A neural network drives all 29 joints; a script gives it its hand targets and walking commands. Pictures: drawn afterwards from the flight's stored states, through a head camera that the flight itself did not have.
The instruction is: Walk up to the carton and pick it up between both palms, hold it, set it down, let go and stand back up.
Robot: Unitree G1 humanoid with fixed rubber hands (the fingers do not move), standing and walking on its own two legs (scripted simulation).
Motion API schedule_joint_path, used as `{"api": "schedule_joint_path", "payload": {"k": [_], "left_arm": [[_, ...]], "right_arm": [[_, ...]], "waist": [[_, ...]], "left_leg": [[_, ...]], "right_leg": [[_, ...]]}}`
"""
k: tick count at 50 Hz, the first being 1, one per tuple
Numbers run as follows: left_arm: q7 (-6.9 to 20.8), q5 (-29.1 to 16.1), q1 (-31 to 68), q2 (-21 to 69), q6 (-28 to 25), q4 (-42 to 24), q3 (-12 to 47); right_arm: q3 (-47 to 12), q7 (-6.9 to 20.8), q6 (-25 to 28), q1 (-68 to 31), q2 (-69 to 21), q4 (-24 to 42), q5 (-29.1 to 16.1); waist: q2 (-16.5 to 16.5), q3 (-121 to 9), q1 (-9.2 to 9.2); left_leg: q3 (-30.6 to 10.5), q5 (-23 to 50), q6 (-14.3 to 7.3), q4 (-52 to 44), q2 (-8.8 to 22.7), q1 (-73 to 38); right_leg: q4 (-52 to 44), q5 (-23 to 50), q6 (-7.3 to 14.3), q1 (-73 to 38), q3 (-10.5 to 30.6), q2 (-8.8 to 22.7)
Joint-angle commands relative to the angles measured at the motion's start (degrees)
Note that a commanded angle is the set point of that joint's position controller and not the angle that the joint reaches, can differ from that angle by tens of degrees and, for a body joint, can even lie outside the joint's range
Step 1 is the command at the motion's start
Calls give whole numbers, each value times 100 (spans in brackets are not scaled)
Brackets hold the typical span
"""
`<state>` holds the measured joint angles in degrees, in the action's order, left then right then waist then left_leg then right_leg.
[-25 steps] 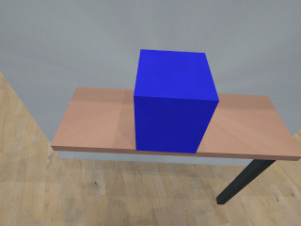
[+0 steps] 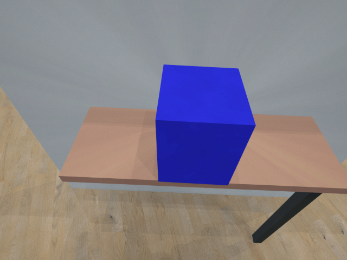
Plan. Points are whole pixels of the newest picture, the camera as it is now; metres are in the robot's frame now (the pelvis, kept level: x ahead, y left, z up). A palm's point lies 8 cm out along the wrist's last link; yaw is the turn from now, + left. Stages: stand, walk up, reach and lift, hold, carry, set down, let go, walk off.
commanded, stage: walk up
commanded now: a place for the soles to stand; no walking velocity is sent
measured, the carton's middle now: (196, 127) +0.45 -0.05 +0.05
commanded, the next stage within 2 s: reach and lift in 1.62 s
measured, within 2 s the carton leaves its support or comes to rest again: neither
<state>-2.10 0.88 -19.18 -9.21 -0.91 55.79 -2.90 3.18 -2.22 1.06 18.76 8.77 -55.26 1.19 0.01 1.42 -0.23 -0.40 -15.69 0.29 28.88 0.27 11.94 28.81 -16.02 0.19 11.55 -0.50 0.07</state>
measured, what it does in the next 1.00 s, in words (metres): stands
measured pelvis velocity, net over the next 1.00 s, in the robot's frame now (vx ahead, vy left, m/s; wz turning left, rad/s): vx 0.02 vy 0.00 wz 0.01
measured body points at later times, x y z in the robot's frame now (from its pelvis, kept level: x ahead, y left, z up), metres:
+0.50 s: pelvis +0.03 +0.00 -0.01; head +0.04 +0.00 +0.44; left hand +0.09 +0.25 -0.14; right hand +0.10 -0.26 -0.13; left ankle +0.00 +0.12 -0.74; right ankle +0.00 -0.12 -0.74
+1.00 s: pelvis +0.02 +0.00 -0.01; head +0.02 +0.00 +0.44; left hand +0.10 +0.26 -0.12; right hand +0.12 -0.26 -0.12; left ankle +0.00 +0.12 -0.74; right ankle +0.00 -0.12 -0.74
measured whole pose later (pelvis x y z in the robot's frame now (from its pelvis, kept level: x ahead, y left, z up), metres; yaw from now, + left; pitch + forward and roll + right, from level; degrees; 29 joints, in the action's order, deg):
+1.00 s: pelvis +0.02 +0.00 -0.01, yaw +1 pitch -3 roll +0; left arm -0.5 1.1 -19.1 -14.7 -0.1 40.7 -0.6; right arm 0.8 -0.7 0.4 18.3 14.4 -39.1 1.1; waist -0.2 2.2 -0.2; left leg -1.2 -19.3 0.3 32.8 -0.1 10.9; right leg 33.0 -20.1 0.4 10.2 -1.3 0.4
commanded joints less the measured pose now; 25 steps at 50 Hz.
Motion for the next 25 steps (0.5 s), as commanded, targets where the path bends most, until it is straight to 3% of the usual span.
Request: {"api": "schedule_joint_path", "payload": {"k": [1, 8, 23, 24, 25], "left_arm": [[-14, 24, -287, -655, -73, -463, -112], [-22, 29, -438, -820, -68, -730, -64], [16, 12, -285, -1082, -1, -1296, -6], [9, 42, -314, -1125, -13, -1327, -7], [21, 29, -289, -1117, -15, -1382, -14]], "right_arm": [[100, -15, 88, 299, 658, 460, 10], [60, -29, 85, 459, 831, 729, 16], [8, -2, 20, 335, 1063, 1297, 0], [-23, 14, 45, 315, 1078, 1426, 11], [-36, 31, 44, 262, 999, 1475, -7]], "waist": [[-20, 554, 2], [-43, -17, -1], [0, 83, 7], [-168, -4, 20], [-58, -60, 17]], "left_leg": [[-540, -19, -193, -665, 359, 372], [-448, 1299, -226, -292, 419, -50], [-388, 1733, -241, -6, 390, -69], [-416, 1811, -322, 44, 411, -70], [-407, 1784, -296, 73, 384, -116]], "right_leg": [[-689, -78, 173, 359, 550, 402], [-297, 1271, 197, -112, 459, 450], [-91, 1759, 238, -148, 397, 450], [-33, 1921, 292, -231, 447, 540], [-27, 1992, 306, -239, 470, 565]]}}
